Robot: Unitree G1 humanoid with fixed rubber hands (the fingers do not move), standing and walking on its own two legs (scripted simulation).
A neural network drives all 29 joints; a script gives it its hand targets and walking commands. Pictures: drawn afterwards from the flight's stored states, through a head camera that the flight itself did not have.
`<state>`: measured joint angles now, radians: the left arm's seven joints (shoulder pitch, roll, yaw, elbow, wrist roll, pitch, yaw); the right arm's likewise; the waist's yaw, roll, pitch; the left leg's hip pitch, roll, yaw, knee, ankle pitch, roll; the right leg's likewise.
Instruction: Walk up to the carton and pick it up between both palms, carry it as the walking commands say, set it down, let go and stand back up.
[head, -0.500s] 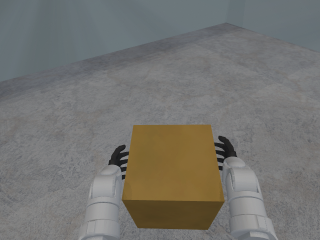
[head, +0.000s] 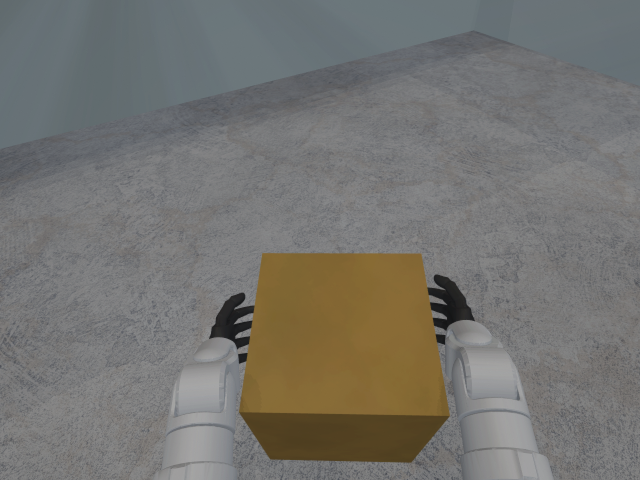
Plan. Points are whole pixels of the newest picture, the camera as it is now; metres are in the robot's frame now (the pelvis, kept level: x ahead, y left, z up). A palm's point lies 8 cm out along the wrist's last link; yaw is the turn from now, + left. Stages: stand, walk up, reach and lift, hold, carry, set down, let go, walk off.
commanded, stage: reach and lift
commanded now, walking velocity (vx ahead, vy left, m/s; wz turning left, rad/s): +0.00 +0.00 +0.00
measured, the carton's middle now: (340, 363) +0.29 +0.00 -0.03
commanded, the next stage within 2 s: hold in 0.66 s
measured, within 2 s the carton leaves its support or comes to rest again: neither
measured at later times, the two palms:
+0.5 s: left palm (224, 358) +0.26 +0.15 +0.03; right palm (464, 342) +0.27 -0.15 +0.04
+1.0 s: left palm (224, 362) +0.26 +0.15 +0.03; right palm (465, 343) +0.27 -0.15 +0.04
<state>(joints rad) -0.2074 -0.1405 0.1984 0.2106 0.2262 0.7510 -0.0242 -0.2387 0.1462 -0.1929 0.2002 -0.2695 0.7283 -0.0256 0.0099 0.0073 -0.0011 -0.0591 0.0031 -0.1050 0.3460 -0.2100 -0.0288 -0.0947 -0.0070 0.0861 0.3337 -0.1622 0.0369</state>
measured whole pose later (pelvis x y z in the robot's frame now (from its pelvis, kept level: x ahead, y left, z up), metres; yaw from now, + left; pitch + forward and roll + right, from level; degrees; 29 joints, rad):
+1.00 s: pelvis -0.02 +0.00 +0.00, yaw +1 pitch -6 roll +0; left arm -0.20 -0.14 0.20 0.22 0.23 0.76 -0.02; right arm -0.24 0.15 -0.19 0.21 -0.27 0.75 -0.03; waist 0.00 0.01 0.00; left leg -0.07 0.00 -0.12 0.38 -0.21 -0.03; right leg -0.11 -0.01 0.08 0.37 -0.16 0.03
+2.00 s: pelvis -0.15 +0.03 -0.01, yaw -4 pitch +3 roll -3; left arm 0.04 -0.13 0.07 -0.44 0.02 1.25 0.15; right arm 0.00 0.13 -0.05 -0.41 -0.05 1.19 -0.14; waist 0.01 0.01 -0.24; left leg -0.43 0.06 0.06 0.50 -0.12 0.03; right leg -0.42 0.02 -0.07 0.81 -0.37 0.04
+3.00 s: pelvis -0.18 +0.03 -0.02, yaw -7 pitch +3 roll -1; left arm 0.02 -0.13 0.07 -0.37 0.02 1.17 0.14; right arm -0.02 0.13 -0.06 -0.35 -0.08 1.13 -0.13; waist 0.00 0.00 -0.18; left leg -0.46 0.05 0.12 0.49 -0.08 0.04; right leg -0.30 0.00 -0.06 0.57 -0.32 -0.01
